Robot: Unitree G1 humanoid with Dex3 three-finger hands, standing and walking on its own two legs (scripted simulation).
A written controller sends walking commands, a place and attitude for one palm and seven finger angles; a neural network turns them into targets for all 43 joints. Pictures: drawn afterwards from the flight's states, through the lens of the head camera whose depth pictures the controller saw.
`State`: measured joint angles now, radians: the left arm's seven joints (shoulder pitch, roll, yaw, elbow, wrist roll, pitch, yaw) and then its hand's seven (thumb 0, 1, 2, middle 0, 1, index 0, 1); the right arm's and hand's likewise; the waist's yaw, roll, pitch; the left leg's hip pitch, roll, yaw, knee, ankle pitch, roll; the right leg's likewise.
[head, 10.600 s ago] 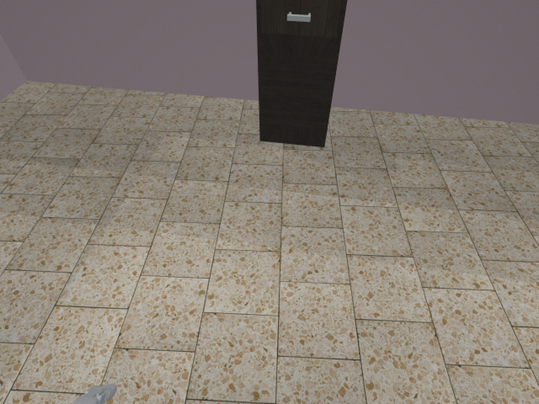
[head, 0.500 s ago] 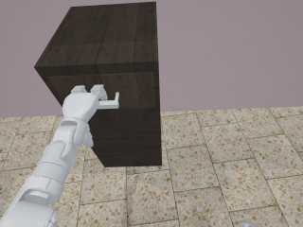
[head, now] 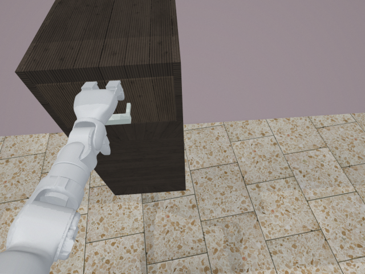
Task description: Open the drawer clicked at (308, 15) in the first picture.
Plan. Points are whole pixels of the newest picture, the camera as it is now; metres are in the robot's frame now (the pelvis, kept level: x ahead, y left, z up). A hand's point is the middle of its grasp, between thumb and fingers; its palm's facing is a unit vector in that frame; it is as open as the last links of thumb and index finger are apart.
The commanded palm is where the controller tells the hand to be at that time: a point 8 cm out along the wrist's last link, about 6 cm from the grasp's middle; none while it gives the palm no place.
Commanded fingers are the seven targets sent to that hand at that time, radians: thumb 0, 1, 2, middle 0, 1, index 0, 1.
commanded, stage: move the hooked fingers above the handle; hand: left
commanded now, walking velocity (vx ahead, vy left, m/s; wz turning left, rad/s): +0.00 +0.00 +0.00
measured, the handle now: (112, 113) +0.53 +0.21 -0.02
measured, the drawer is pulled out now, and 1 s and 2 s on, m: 0.00 0.00 0.00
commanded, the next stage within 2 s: none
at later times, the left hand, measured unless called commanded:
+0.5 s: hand (108, 113) +0.49 +0.19 +0.04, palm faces +0.00 -0.02 -1.00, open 13.8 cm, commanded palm +0.46 +0.20 +0.10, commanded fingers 0.00 -0.50 0.30 -0.30 -1.20 -0.30 -1.20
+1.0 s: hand (101, 112) +0.49 +0.21 +0.05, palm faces -0.02 +0.02 -1.00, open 13.8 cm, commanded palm +0.47 +0.20 +0.10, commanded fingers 0.00 -0.50 0.30 -0.30 -1.20 -0.30 -1.20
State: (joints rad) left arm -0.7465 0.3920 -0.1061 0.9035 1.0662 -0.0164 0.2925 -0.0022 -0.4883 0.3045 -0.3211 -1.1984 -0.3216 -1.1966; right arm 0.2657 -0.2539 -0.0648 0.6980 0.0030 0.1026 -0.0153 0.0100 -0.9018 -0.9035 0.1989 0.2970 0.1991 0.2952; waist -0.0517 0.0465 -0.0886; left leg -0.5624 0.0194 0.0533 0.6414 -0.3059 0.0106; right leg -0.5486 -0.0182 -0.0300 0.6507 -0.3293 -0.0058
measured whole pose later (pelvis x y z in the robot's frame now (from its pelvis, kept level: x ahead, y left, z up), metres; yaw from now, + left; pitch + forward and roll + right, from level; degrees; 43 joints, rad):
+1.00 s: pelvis +0.00 +0.00 +0.00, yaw -1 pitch +16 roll +0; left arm -0.88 0.42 -0.06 1.11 1.08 0.09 0.34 0.00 -0.49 0.30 -0.32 -1.20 -0.32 -1.20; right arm 0.30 -0.26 -0.06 0.70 -0.01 0.10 -0.01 0.01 -0.90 -0.90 0.20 0.30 0.20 0.30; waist -0.10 0.06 -0.12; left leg -0.65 0.03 0.07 0.68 -0.31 0.02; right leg -0.63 -0.01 -0.01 0.67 -0.32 0.00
